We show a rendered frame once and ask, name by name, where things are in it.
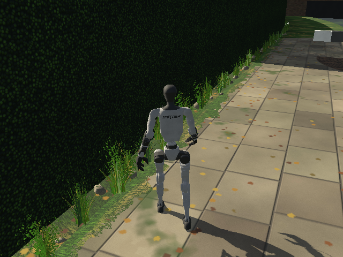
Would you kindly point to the robot right upper arm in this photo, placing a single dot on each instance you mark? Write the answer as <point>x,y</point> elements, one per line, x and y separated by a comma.
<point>190,120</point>

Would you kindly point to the robot right foot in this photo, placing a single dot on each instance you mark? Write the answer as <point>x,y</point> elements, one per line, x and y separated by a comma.
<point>187,225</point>

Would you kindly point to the robot left upper arm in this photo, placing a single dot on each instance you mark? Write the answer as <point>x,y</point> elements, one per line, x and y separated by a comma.
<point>151,123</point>

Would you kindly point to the robot right forearm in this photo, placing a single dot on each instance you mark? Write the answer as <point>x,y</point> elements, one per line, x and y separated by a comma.
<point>194,136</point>

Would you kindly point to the right robot thigh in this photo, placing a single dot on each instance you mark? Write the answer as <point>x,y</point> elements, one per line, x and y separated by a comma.
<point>184,157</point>

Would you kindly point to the right robot hand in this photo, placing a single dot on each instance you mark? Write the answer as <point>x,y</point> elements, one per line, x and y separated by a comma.
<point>190,139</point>

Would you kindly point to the robot left forearm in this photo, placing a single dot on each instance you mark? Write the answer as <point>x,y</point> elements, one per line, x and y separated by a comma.
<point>144,146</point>

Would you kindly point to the left robot hand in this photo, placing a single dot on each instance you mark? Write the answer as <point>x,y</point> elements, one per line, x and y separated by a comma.
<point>139,164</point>

